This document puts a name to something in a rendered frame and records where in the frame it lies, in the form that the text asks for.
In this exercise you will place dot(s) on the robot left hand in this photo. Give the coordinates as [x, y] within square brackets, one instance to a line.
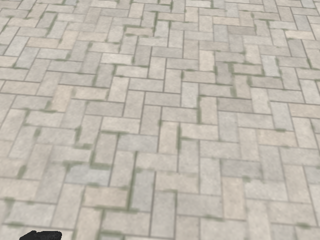
[43, 235]

